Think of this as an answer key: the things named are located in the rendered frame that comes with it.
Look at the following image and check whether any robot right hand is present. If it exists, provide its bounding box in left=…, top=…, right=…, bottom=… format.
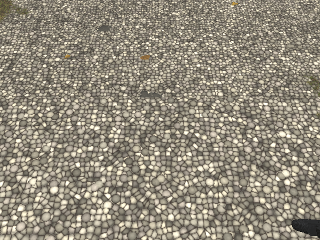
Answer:
left=291, top=219, right=320, bottom=238

